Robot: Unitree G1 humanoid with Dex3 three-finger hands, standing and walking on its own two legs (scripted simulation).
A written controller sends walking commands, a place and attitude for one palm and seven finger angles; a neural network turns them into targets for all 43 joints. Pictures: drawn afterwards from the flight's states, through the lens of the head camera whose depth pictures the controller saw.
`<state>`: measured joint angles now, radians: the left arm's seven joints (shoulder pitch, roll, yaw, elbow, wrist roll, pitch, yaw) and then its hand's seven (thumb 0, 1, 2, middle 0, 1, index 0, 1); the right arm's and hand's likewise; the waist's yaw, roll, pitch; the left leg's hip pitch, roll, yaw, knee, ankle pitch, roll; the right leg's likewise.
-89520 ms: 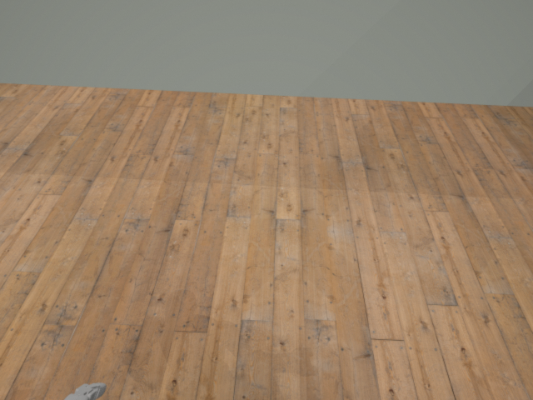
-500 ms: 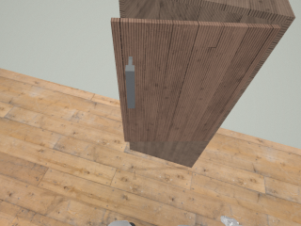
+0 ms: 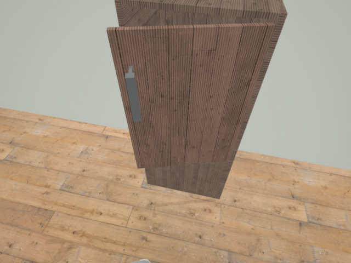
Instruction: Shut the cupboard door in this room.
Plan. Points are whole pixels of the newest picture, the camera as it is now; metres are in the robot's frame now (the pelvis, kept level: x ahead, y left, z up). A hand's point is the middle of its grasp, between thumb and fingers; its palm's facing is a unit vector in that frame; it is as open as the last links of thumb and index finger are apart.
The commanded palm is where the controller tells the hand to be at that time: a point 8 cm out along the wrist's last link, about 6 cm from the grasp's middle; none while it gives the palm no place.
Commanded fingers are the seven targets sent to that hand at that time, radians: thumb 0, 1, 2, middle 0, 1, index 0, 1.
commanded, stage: come to a stop and stand still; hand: left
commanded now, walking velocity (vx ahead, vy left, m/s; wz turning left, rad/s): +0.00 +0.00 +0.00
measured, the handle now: (134, 94) +0.53 +0.13 +0.10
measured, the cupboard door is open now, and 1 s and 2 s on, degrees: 19 19 19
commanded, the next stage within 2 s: look again from close up in 0.18 s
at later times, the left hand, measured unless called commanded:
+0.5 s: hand out of the picture -0.02 +0.21 -0.16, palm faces +0.02 -0.97 -0.25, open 7.4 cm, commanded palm none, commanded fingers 0.00 0.90 0.90 -0.20 -0.30 -0.20 -0.30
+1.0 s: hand out of the picture +0.01 +0.23 -0.15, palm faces +0.01 -0.95 -0.30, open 7.4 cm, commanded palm none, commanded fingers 0.00 0.90 0.90 -0.20 -0.30 -0.20 -0.30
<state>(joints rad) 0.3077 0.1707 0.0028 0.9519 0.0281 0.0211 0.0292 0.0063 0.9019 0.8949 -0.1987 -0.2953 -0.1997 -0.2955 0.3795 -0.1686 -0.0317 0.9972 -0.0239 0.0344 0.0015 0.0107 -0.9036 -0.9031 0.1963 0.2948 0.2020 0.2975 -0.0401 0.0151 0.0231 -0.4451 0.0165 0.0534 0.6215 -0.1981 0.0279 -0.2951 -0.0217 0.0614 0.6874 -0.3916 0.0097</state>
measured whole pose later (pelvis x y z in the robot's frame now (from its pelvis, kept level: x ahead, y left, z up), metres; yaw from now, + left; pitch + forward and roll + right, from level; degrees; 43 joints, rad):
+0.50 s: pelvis -0.02 -0.01 +0.01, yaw +1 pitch -3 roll -1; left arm 0.31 0.26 0.01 1.06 0.03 -0.01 0.00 0.01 0.90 0.89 -0.20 -0.30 -0.20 -0.30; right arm 0.18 -0.27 -0.05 1.02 -0.01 -0.01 0.00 0.01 -0.90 -0.90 0.20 0.30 0.20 0.30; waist 0.02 0.00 0.04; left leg -0.38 0.00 0.01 0.50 -0.17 0.02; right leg -0.23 -0.01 0.06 0.57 -0.31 0.01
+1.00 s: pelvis -0.02 -0.01 +0.02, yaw +2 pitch -3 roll -1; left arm 0.23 0.31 0.01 1.08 0.03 0.00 0.00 0.01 0.90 0.90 -0.20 -0.30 -0.20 -0.30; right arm 0.17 -0.29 -0.03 1.08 -0.02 0.00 0.00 0.01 -0.90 -0.90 0.20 0.30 0.20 0.30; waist 0.00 -0.01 0.04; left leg -0.36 -0.02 -0.01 0.44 -0.18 0.01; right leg -0.21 -0.02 0.05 0.52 -0.34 0.01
